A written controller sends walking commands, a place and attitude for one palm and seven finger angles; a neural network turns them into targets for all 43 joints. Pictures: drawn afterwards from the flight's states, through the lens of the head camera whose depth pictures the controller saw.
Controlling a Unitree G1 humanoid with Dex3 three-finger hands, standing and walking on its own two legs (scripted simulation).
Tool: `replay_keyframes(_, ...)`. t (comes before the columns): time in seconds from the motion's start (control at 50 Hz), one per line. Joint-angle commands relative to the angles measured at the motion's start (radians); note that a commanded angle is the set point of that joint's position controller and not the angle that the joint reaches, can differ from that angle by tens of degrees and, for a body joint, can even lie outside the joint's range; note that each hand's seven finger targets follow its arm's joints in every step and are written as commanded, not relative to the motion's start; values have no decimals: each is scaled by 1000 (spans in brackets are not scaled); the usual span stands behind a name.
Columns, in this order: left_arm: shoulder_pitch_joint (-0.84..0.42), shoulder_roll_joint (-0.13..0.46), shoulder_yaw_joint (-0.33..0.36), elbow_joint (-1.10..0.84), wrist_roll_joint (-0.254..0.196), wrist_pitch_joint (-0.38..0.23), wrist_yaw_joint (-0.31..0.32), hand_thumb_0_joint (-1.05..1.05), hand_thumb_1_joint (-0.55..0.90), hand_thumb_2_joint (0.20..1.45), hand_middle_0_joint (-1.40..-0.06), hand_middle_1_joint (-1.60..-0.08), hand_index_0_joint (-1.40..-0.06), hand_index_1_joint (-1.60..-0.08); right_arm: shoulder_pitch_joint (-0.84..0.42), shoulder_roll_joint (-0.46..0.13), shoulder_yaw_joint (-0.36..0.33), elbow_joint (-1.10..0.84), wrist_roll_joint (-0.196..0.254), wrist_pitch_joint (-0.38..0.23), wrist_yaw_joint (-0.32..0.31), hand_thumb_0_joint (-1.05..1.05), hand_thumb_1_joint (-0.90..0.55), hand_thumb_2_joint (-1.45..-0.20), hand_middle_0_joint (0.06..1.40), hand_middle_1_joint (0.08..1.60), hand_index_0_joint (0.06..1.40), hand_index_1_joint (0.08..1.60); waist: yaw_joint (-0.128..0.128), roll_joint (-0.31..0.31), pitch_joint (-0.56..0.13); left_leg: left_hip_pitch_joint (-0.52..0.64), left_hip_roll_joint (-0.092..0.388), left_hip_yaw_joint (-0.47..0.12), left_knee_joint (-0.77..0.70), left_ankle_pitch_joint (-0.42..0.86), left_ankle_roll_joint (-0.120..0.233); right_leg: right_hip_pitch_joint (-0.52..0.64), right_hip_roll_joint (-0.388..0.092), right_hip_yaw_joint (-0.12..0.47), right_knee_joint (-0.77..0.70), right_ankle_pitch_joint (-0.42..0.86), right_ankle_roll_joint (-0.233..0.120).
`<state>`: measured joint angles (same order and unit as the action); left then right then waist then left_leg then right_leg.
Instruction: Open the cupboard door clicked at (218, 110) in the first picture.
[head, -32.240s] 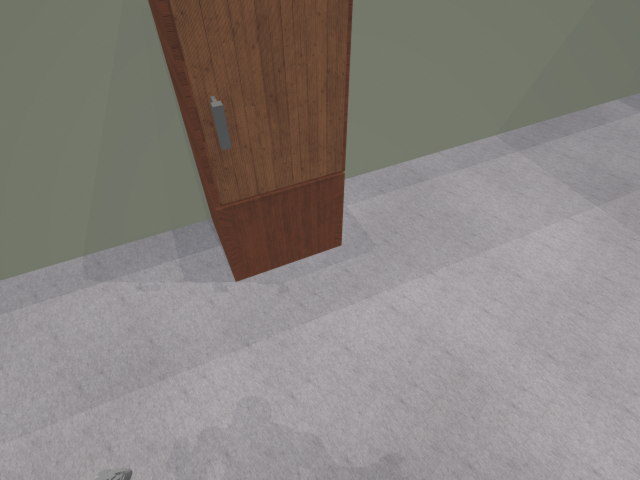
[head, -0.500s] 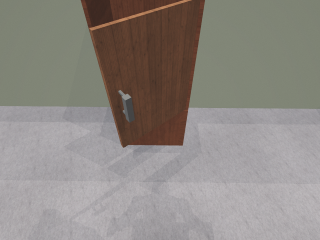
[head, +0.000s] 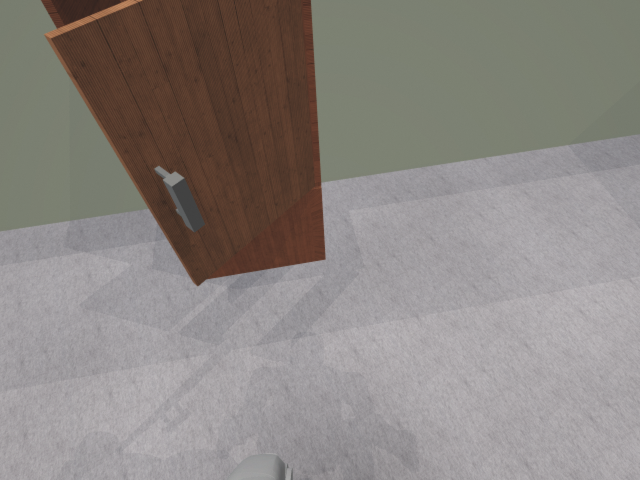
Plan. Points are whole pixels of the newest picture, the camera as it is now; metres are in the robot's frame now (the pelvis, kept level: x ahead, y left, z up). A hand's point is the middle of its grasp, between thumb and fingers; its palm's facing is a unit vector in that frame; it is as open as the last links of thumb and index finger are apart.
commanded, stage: walk to a spot facing it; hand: left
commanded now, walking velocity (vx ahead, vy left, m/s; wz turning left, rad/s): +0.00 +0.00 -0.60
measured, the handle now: (178, 198) +0.55 +0.31 -0.04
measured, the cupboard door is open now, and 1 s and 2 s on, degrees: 40 40 40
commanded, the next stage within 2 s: none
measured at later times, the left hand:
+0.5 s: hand (175, 473) +0.14 +0.23 -0.15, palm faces -0.21 -0.95 -0.23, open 7.4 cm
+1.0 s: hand (257, 419) +0.21 +0.13 -0.15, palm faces -0.58 -0.79 -0.18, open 7.4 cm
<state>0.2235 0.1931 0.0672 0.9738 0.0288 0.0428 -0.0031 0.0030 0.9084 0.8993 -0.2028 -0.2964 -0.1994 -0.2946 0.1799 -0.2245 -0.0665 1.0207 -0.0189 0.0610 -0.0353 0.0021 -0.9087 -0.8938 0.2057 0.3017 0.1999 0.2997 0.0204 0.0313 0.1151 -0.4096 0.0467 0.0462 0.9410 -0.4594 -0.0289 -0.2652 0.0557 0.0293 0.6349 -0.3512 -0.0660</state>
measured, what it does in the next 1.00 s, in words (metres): steps on the spot, turning right: left foot, then right foot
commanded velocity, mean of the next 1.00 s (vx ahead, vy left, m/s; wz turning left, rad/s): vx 0.00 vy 0.00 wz -0.60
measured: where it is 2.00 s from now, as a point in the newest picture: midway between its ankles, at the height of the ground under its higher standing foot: outside the picture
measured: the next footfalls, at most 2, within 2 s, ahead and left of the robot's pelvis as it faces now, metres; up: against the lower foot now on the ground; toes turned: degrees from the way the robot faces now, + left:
left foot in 0.34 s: +0.09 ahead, +0.14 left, +0.00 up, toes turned -27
right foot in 0.62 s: +0.00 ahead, -0.13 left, +0.00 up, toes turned -23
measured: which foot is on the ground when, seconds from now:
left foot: up 0.00-0.32, down 0.34-1.00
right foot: down 0.00-0.34, up 0.36-0.60, down 0.62-0.82, up 0.84-1.00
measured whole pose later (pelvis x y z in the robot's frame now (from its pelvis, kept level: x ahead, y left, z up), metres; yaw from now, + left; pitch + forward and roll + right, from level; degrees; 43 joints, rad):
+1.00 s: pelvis +0.01 +0.02 +0.01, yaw -36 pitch +0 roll -3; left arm 0.13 0.25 0.07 0.89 0.02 0.07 -0.05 0.01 0.91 0.90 -0.20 -0.30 -0.20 -0.29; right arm 0.29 -0.23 -0.03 0.92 -0.04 0.00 -0.03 0.00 -0.91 -0.89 0.21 0.30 0.20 0.30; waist -0.01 0.00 0.09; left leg -0.25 0.14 0.11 0.55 -0.30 -0.03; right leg -0.43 0.01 -0.05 0.90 -0.48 0.03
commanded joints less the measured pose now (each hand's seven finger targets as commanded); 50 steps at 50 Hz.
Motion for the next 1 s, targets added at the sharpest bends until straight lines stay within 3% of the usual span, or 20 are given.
replay_keyframes(0.0,51,192,51,-68,-8,-26,36,0,900,900,-200,-300,-200,-300,-68,-73,-21,-122,6,-32,-3,0,-900,-900,200,300,200,300,2,-130,-114,-168,8,-84,190,27,-24,157,-282,379,-266,564,-148)
replay_keyframes(0.18,96,221,65,-73,0,-19,29,0,900,900,-200,-300,-200,-300,-116,-55,-18,-171,18,-40,-7,0,-900,-900,200,300,200,300,27,-172,-139,-65,-36,-71,-96,16,-22,185,-232,447,-253,577,-137)
replay_keyframes(0.26,24,216,65,-99,-5,-13,25,0,900,900,-200,-300,-200,-300,-21,-66,-17,-160,25,-54,-14,0,-900,-900,200,300,200,300,-29,-182,-166,146,-48,-82,-390,133,-9,69,-180,446,-191,552,-75)
replay_keyframes(0.28,0,197,59,-111,-11,-11,23,0,900,900,-200,-300,-200,-300,31,-88,-20,-144,22,-62,-19,0,-900,-900,200,300,200,300,-55,-123,-182,317,-12,-94,-526,226,2,-55,-132,403,-147,446,-27)
replay_keyframes(0.32,-1,126,39,-158,-22,-12,1,0,900,900,-200,-300,-200,-300,67,-242,-44,-162,-7,-70,-27,0,-900,-900,200,300,200,300,-54,295,-158,419,433,-510,-698,337,198,-347,41,83,221,-264,90)
replay_keyframes(0.34,-18,158,45,-188,-9,-20,-8,0,900,900,-200,-300,-200,-300,42,-250,-40,-192,-8,-65,-28,0,-900,-900,200,300,200,300,-43,169,-122,258,482,-501,-673,325,261,-307,-34,53,366,-253,113)
replay_keyframes(0.42,-54,128,41,-169,-9,-3,-29,0,900,900,-200,-300,-200,-300,-14,-175,-20,-196,-24,-72,-21,0,-900,-900,200,300,200,300,-8,188,-115,242,266,-147,-553,706,173,-266,-68,-19,409,-161,118)
replay_keyframes(0.54,-6,139,35,-161,-11,-6,-39,0,900,900,-200,-300,-200,-300,19,-222,-35,-191,-13,-57,-5,0,-900,-900,200,300,200,300,2,159,-129,148,236,-26,-420,560,87,37,-29,-128,-5,47,80)
replay_keyframes(0.56,37,173,44,-149,-10,-11,-36,0,900,900,-200,-300,-200,-300,9,-209,-36,-198,-8,-55,-2,0,-900,-900,200,300,200,300,25,86,-134,65,200,2,-325,447,48,147,-54,-85,-115,167,58)
replay_keyframes(0.58,78,277,63,-143,1,-20,-22,0,900,900,-200,-300,-200,-300,9,-144,-25,-227,4,-50,4,0,-900,-900,200,300,200,300,43,-209,-141,-111,70,112,-98,128,-24,253,-282,257,-262,354,-29)
replay_keyframes(0.6,124,362,74,-132,-4,-18,-8,0,900,900,-200,-300,-200,-300,-48,-116,-11,-261,12,-44,4,0,-900,-900,200,300,200,300,91,-363,-156,-169,7,47,118,-231,-32,185,-458,474,-336,457,-157)
replay_keyframes(0.64,5,318,73,-161,4,-7,5,0,900,900,-200,-300,-200,-300,-31,-125,-15,-248,11,-39,10,0,-900,-900,200,300,200,300,33,-332,-135,-161,30,-39,196,-129,-13,53,-353,455,-333,83,-172)
replay_keyframes(0.72,-70,275,54,-174,4,-10,12,0,900,900,-200,-300,-200,-300,38,-91,-2,-196,15,-53,9,0,-900,-900,200,300,200,300,-25,-205,-175,23,9,-14,-129,-32,-25,11,-271,328,-211,398,-122)
replay_keyframes(0.76,-100,264,48,-170,-8,-2,7,0,900,900,-200,-300,-200,-300,146,-93,-1,-154,14,-57,3,0,-900,-900,200,300,200,300,-73,-152,-176,220,-20,13,-385,154,-23,-103,-214,297,-157,303,-54)
replay_keyframes(0.78,-106,220,36,-185,-17,7,1,0,900,900,-200,-300,-200,-300,174,-145,-9,-148,6,-65,-3,0,-900,-900,200,300,200,300,-83,-20,-160,317,67,-98,-546,127,12,-234,-126,233,-79,138,7)
replay_keyframes(0.8,-89,152,21,-206,-25,14,-10,0,900,900,-200,-300,-200,-300,181,-258,-30,-159,-15,-73,-6,0,-900,-900,200,300,200,300,-78,292,-136,329,349,-422,-715,62,116,-371,11,65,176,-153,78)
replay_keyframes(0.82,-130,184,27,-229,-18,8,-20,0,900,900,-200,-300,-200,-300,175,-297,-34,-177,-17,-76,-17,0,-900,-900,200,300,200,300,-79,221,-110,194,472,-504,-750,96,216,-332,-33,29,373,-240,96)
replay_keyframes(0.86,-143,176,34,-204,-1,1,-29,0,900,900,-200,-300,-200,-300,129,-251,-24,-175,-22,-89,-8,0,-900,-900,200,300,200,300,-48,122,-90,182,402,-369,-681,313,217,-337,-67,16,498,-186,100)
replay_keyframes(0.92,-127,114,14,-186,-11,2,-41,0,900,900,-200,-300,-200,-300,106,-206,-13,-168,-24,-81,-11,0,-900,-900,200,300,200,300,-37,196,-123,261,271,-49,-541,715,136,-218,-69,-88,288,-154,105)
replay_keyframes(0.98,-129,111,11,-184,-15,-7,-39,0,900,900,-200,-300,-200,-300,170,-219,-23,-147,-17,-74,-6,0,-900,-900,200,300,200,300,-63,207,-169,324,270,5,-477,800,110,-109,-34,-140,93,-87,80)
